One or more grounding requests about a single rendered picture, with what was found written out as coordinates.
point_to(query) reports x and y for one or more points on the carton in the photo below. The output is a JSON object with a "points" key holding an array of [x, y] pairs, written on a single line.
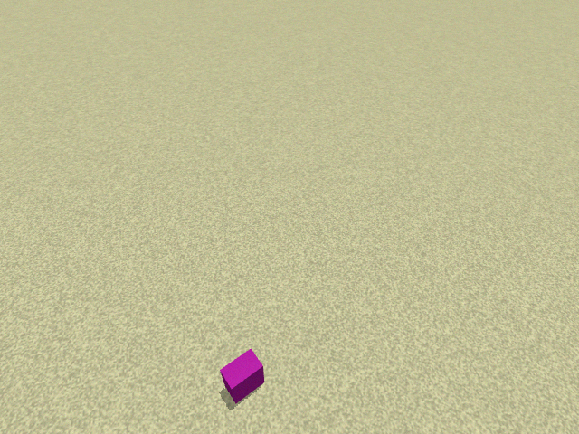
{"points": [[243, 375]]}

